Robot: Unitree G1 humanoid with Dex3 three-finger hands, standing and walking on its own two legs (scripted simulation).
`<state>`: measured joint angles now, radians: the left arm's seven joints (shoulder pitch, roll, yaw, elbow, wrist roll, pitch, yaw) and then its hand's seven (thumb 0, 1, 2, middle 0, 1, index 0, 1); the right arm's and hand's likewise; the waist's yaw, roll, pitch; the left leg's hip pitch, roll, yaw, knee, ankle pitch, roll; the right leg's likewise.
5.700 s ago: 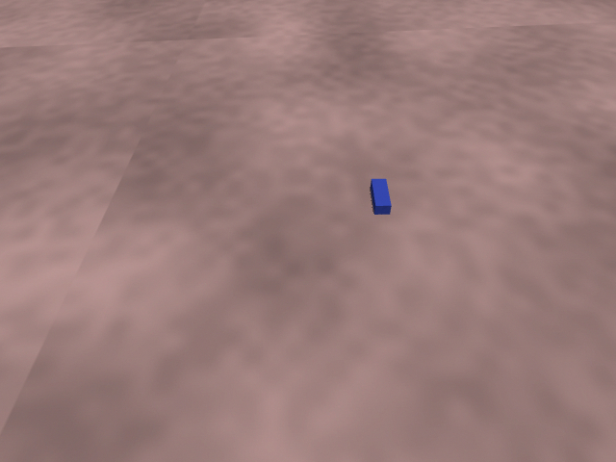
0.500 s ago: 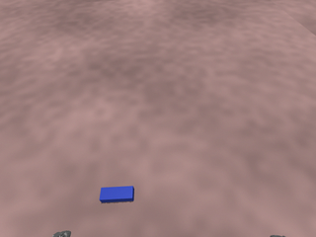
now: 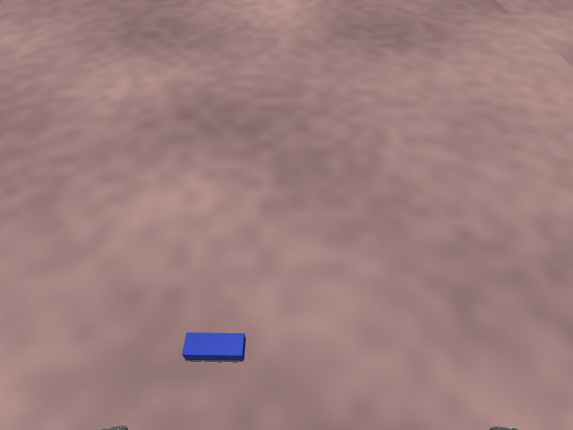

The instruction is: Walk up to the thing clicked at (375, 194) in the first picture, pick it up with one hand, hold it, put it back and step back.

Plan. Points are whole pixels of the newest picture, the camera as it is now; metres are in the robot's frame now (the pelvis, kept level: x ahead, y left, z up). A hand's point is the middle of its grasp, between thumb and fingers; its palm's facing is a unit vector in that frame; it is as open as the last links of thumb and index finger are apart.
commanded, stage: walk up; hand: left
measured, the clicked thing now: (215, 346) +0.48 +0.28 -0.74
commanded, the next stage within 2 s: stand in 0.02 s
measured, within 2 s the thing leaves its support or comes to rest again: neither
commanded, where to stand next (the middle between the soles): +0.07 -0.02 m, yaw -1 degrees
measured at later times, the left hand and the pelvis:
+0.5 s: hand out of the picture +0.07 +0.26 -0.14, palm faces -0.04 -0.94 -0.35, open 7.4 cm; pelvis -0.01 +0.01 +0.01, yaw -2 degrees
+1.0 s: hand out of the picture +0.08 +0.25 -0.14, palm faces -0.07 -0.94 -0.34, open 7.4 cm; pelvis -0.01 +0.00 +0.01, yaw -3 degrees
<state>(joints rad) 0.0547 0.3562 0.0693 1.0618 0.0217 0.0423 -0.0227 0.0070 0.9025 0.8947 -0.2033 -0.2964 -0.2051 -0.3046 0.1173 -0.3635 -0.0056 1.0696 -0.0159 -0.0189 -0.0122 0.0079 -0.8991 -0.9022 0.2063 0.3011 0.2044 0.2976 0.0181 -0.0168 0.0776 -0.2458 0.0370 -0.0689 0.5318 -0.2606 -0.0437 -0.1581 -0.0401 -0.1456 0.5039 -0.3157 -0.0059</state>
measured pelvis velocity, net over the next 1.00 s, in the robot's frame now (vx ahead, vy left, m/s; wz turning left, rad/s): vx -0.01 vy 0.00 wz -0.05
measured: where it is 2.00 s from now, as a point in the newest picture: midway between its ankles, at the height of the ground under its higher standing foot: outside the picture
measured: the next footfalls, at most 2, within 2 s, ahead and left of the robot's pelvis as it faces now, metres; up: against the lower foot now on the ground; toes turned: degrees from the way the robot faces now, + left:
none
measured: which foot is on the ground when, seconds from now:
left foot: down 0.00-1.00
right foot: down 0.00-1.00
